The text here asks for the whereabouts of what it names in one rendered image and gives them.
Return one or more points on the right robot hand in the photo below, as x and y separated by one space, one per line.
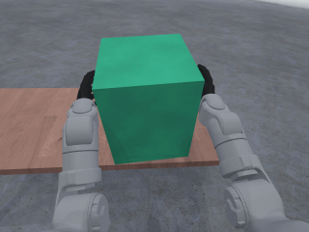
208 85

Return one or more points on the left robot upper arm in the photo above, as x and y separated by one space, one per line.
86 212

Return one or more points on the left robot hand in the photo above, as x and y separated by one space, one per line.
85 90

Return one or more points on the robot left forearm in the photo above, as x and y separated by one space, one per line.
80 148

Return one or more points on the table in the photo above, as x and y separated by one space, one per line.
31 135

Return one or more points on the robot right forearm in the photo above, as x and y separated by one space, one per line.
236 159

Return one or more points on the right robot upper arm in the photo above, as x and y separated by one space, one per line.
254 206

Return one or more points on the carton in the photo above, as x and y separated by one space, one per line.
148 91

